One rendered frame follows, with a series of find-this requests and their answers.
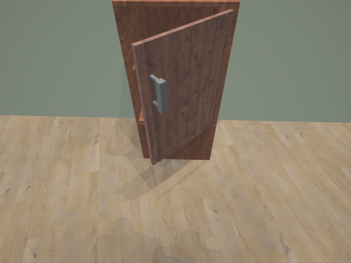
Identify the handle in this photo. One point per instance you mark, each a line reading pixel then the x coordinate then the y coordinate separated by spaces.
pixel 161 93

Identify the cupboard door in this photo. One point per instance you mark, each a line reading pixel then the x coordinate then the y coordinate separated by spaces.
pixel 191 60

